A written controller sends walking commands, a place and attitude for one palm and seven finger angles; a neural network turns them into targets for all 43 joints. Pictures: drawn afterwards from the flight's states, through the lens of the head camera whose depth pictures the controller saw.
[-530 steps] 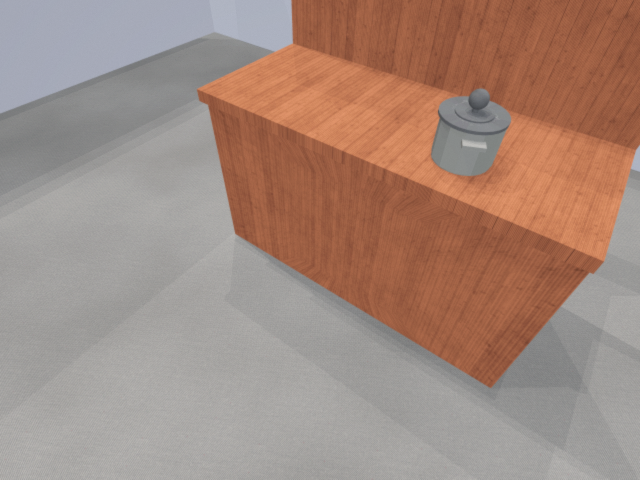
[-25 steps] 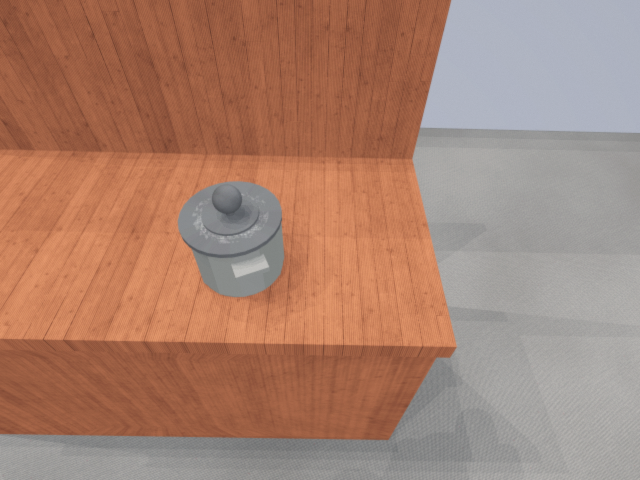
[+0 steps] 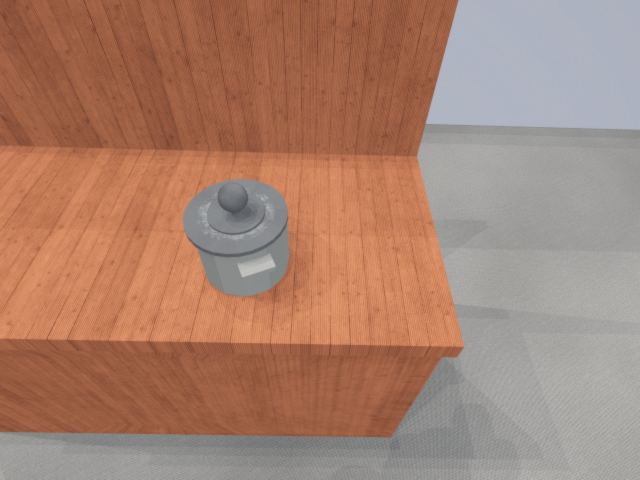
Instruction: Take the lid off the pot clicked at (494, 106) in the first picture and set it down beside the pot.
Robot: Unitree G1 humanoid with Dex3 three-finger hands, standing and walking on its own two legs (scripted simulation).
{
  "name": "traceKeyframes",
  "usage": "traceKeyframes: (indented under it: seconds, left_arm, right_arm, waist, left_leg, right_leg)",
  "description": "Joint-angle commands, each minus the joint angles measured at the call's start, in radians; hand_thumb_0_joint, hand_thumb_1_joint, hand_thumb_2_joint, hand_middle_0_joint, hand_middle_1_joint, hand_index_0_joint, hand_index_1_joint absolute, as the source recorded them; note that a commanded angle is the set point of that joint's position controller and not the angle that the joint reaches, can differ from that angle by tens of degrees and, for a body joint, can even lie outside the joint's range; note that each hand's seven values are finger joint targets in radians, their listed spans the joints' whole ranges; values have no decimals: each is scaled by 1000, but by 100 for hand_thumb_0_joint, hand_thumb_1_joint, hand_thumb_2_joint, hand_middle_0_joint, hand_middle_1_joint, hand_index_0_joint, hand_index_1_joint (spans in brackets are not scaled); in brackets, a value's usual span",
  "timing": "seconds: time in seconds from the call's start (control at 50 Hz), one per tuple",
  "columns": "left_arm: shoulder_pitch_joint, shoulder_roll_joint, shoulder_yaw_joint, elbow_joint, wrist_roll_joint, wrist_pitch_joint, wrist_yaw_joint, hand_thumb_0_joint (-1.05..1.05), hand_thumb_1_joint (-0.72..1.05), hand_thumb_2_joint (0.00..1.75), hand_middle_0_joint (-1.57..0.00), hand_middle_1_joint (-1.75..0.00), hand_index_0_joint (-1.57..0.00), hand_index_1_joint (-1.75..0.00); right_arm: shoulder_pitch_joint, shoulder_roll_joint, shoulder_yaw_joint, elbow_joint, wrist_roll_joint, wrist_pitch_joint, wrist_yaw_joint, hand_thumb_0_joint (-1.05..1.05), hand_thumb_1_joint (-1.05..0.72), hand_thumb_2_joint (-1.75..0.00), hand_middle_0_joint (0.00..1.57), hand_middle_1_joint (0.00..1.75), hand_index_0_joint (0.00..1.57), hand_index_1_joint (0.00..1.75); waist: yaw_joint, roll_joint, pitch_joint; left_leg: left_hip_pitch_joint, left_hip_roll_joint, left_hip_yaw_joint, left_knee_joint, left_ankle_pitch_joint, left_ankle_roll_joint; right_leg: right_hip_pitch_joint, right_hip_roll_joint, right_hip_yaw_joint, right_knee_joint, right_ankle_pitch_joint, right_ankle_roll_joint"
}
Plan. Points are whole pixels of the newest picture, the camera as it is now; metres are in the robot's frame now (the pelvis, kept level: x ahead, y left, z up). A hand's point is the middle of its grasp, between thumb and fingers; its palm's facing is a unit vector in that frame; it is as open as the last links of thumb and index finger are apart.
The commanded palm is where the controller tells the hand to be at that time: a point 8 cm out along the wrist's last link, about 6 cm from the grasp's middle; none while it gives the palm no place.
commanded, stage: lift the closed hand beside the body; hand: left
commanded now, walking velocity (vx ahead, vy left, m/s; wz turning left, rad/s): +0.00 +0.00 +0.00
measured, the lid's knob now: (232, 197) +0.48 +0.17 +0.07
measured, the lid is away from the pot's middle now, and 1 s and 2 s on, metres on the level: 0.00 0.00 0.00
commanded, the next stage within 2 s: raise the hand higher, near the body in 0.58 s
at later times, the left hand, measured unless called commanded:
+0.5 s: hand out of the picture +0.10 +0.19 -0.06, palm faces +0.27 -0.93 -0.26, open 3.3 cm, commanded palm +0.06 +0.24 -0.03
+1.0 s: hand out of the picture +0.12 +0.21 +0.00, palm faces +0.27 -0.88 -0.38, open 3.1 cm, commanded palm +0.07 +0.25 +0.04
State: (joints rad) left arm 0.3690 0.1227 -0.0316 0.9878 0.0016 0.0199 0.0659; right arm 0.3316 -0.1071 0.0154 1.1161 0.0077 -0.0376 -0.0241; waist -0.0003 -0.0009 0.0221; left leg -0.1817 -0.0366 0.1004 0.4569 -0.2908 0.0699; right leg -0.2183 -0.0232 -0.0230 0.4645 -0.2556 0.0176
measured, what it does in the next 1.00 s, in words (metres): stands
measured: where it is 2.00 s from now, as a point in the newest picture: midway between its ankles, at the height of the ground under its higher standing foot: outside the picture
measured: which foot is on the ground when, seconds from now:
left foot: down 0.00-1.00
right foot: down 0.00-1.00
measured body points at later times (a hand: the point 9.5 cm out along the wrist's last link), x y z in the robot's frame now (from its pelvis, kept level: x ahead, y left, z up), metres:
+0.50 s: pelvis -0.01 -0.03 -0.01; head -0.01 -0.02 +0.44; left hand +0.08 +0.24 -0.04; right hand +0.24 -0.23 -0.03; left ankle -0.03 +0.07 -0.74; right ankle -0.01 -0.13 -0.74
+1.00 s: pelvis +0.00 -0.03 +0.00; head +0.01 -0.04 +0.45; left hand +0.10 +0.26 +0.02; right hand +0.18 -0.25 -0.09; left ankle -0.03 +0.07 -0.74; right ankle -0.01 -0.13 -0.74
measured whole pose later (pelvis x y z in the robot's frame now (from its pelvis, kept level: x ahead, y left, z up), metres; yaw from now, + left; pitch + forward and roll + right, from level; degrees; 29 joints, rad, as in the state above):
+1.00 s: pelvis +0.00 -0.03 +0.00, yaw +3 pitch +0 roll -1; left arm 0.66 0.26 0.13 -0.11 -0.01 -0.04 0.08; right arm 0.22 -0.22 -0.01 0.64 0.01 -0.14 -0.06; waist 0.04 0.04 0.01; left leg -0.19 -0.01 0.04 0.50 -0.31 0.03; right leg -0.19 0.00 -0.09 0.47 -0.28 -0.02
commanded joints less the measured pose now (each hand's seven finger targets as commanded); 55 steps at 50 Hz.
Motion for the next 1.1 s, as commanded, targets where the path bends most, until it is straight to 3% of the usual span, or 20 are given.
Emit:
traceKeyframes:
  seconds: [0.0, 0.02, 0.04, 0.06, 0.1, 0.12, 0.16, 0.18, 0.24, 0.28, 0.32, 0.4, 0.44, 0.5, 0.58, 0.68, 0.84, 0.92, 0.98, 1.08]
  left_arm:
    - [-51, 100, -78, -998, -40, -45, 99, 0, 90, 90, -33, -44, -33, -44]
    - [28, -56, -189, -884, -44, 22, 85, 0, 90, 90, -38, -49, -38, -49]
    - [50, -94, -229, -822, -19, 26, 74, 0, 90, 90, -42, -54, -42, -54]
    - [84, -61, -183, -705, 10, 24, 73, 0, 90, 90, -46, -59, -46, -59]
    - [224, 22, -54, -594, 36, 9, 52, 0, 90, 90, -55, -68, -55, -68]
    - [300, 82, 24, -654, 30, -12, 39, 0, 90, 90, -60, -73, -60, -73]
    - [381, 143, 104, -825, 11, -54, 15, 0, 90, 90, -68, -83, -68, -83]
    - [372, 184, 146, -861, 5, -69, 13, 0, 90, 90, -73, -88, -73, -88]
    - [237, 178, 139, -931, -11, -107, 1, 0, 90, 90, -86, -102, -86, -102]
    - [178, 209, 171, -982, -17, -129, 2, 0, 90, 90, -95, -112, -95, -112]
    - [130, 181, 135, -1061, -21, -141, 0, 0, 90, 90, -104, -121, -104, -121]
    - [98, 175, 119, -1092, -22, -126, 7, 0, 90, 90, -121, -140, -121, -140]
    - [124, 183, 130, -1069, -22, -115, 9, 0, 90, 90, -130, -150, -130, -150]
    - [137, 215, 166, -1108, -22, -110, 15, 0, 90, 90, -130, -150, -130, -150]
    - [202, 242, 211, -1065, -17, -88, 19, 0, 90, 90, -130, -150, -130, -150]
    - [245, 264, 237, -1128, -16, -89, 21, 0, 90, 90, -130, -150, -130, -150]
    - [320, 266, 248, -1209, -14, -106, 22, 0, 90, 90, -130, -150, -130, -150]
    - [322, 272, 253, -1320, -16, -130, 25, 0, 90, 90, -130, -150, -130, -150]
    - [320, 268, 251, -1307, -12, -129, 26, 0, 90, 90, -130, -150, -130, -150]
    - [304, 299, 290, -1374, -18, -146, 25, 0, 90, 90, -130, -150, -130, -150]
  right_arm:
    - [-135, -199, -14, -409, 79, -287, -24, 0, -90, -90, 20, 30, 20, 30]
    - [-129, -206, -7, -366, 70, -300, -14, 0, -90, -90, 20, 30, 20, 30]
    - [-117, -226, -9, -378, 47, -310, 3, 0, -90, -90, 20, 30, 20, 30]
    - [-108, -243, -30, -377, 30, -298, 12, 0, -90, -90, 20, 30, 20, 30]
    - [-122, -256, -68, -430, 13, -249, 35, 0, -90, -90, 20, 30, 20, 30]
    - [-157, -252, -84, -470, 10, -230, 41, 0, -90, -90, 20, 30, 20, 30]
    - [-213, -242, -84, -559, 15, -206, 42, 0, -90, -90, 20, 30, 20, 30]
    - [-229, -240, -84, -584, 23, -192, 38, 0, -90, -90, 20, 30, 20, 30]
    - [-231, -227, -71, -657, 31, -158, 17, 0, -90, -90, 20, 30, 20, 30]
    - [-217, -228, -70, -683, 30, -138, 2, 0, -90, -90, 20, 30, 20, 30]
    - [-213, -218, -60, -712, 27, -136, -11, 0, -90, -90, 20, 30, 20, 30]
    - [-194, -218, -48, -724, 15, -132, -27, 0, -90, -90, 20, 30, 20, 30]
    - [-193, -219, -45, -721, 12, -127, -34, 0, -90, -90, 20, 30, 20, 30]
    - [-208, -216, -41, -718, 8, -129, -39, 0, -90, -90, 20, 30, 20, 30]
    - [-218, -211, -41, -701, 5, -133, -46, 0, -90, -90, 20, 30, 20, 30]
    - [-239, -205, -38, -690, 5, -143, -46, 0, -90, -90, 20, 30, 20, 30]
    - [-254, -198, -52, -663, 7, -161, -46, 0, -90, -90, 20, 30, 20, 30]
    - [-254, -195, -53, -665, 7, -173, -45, 0, -90, -90, 20, 30, 20, 30]
    - [-253, -199, -57, -655, 8, -170, -42, 0, -90, -90, 20, 30, 20, 30]
    - [-258, -198, -55, -660, 5, -163, -40, 0, -90, -90, 20, 30, 20, 30]
  waist:
    - [24, 273, -279]
    - [2, 186, -128]
    - [-6, 96, -46]
    - [-10, 1, -9]
    - [29, -172, -12]
    - [54, -195, -25]
    - [75, -144, -47]
    - [72, -53, -28]
    - [32, 21, 47]
    - [20, 33, 26]
    - [12, 88, -32]
    - [-2, 74, -74]
    - [1, 28, -79]
    - [15, 64, -105]
    - [30, 2, -98]
    - [49, 43, -103]
    - [55, 7, -91]
    - [60, 62, -107]
    - [53, 10, -71]
    - [59, 31, -59]
  left_leg:
    - [130, 105, -196, -95, 341, -147]
    - [95, 93, -204, -104, 348, -126]
    - [75, 87, -218, -96, 359, -109]
    - [33, 94, -219, -69, 393, -91]
    - [-60, 93, -198, -36, 379, -86]
    - [-86, 88, -180, -34, 338, -87]
    - [-110, 73, -147, -48, 241, -84]
    - [-114, 68, -136, -49, 208, -86]
    - [-138, 50, -109, -39, 87, -68]
    - [-130, 45, -104, -25, 49, -63]
    - [-84, 37, -97, -13, 60, -55]
    - [-58, 29, -102, 12, 93, -47]
    - [-63, 26, -100, 22, 109, -41]
    - [-50, 24, -101, 23, 150, -42]
    - [-59, 25, -102, 31, 208, -38]
    - [-32, 31, -103, 15, 237, -39]
    - [-6, 40, -103, -3, 269, -33]
    - [39, 44, -106, -16, 291, -35]
    - [43, 50, -113, -24, 308, -36]
    - [52, 48, -110, -41, 285, -37]
  right_leg:
    - [-40, -19, -19, 76, 57, -67]
    - [-53, -6, -39, 52, 75, -54]
    - [-72, 7, -51, 34, 78, -48]
    - [-91, 15, -67, 20, 84, -43]
    - [-72, 21, -82, 11, 112, -46]
    - [-44, 12, -76, 7, 105, -44]
    - [8, 4, -61, 5, 80, -48]
    - [8, 1, -52, -1, 76, -53]
    - [-51, 3, -31, -19, 45, -54]
    - [-67, 6, -23, -36, 28, -52]
    - [-60, 9, -13, -36, 43, -50]
    - [-59, 16, -15, -37, 82, -45]
    - [-50, 15, -16, -36, 98, -43]
    - [-19, 11, -16, -35, 138, -44]
    - [8, 9, -18, -28, 199, -39]
    - [33, 3, -21, -35, 206, -40]
    - [47, -2, -23, -51, 216, -33]
    - [59, -3, -22, -65, 212, -35]
    - [44, 4, -29, -74, 218, -33]
    - [59, 5, -21, -97, 206, -34]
